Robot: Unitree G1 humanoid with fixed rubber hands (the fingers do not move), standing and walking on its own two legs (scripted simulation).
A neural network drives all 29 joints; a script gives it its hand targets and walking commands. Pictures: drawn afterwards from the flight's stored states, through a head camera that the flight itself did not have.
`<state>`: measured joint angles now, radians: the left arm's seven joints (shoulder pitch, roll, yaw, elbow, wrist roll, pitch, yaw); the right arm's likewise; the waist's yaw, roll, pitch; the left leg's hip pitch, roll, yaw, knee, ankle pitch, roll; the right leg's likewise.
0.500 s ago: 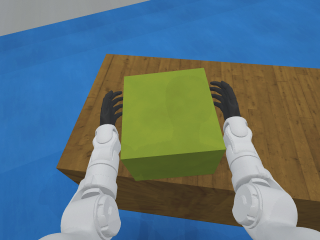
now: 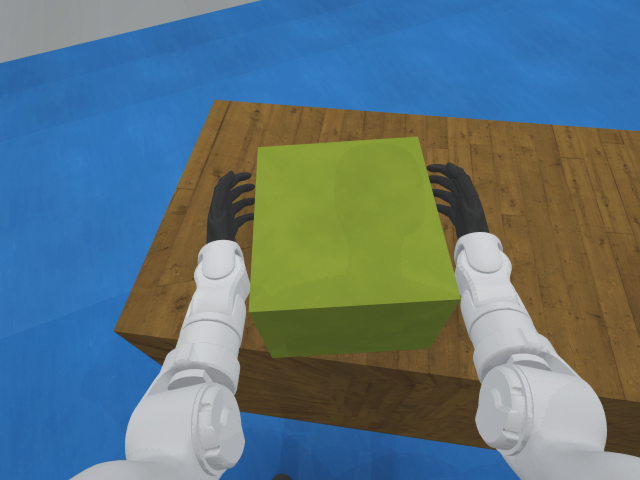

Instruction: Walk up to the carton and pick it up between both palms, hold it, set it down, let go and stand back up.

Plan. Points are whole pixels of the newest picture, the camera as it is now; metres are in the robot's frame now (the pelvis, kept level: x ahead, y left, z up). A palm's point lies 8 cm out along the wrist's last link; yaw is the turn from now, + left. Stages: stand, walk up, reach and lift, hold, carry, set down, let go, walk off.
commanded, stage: set down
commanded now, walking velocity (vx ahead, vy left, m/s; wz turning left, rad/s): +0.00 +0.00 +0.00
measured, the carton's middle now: (344, 248) +0.40 +0.03 -0.01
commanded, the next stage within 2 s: none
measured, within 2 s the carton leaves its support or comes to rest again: neither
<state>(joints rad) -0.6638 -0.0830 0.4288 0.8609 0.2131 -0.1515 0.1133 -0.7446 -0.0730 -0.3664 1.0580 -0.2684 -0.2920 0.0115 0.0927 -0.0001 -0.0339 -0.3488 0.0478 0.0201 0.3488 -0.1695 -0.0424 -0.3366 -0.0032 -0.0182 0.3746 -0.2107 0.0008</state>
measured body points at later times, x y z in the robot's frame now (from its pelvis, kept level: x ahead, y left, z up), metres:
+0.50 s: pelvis -0.02 +0.01 -0.01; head +0.05 +0.01 +0.44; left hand +0.39 +0.19 +0.03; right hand +0.45 -0.15 +0.05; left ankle -0.01 +0.14 -0.74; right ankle -0.03 -0.11 -0.74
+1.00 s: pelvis -0.04 +0.01 -0.01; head +0.02 +0.00 +0.44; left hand +0.32 +0.21 +0.02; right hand +0.39 -0.18 +0.03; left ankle -0.01 +0.14 -0.74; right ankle -0.03 -0.11 -0.74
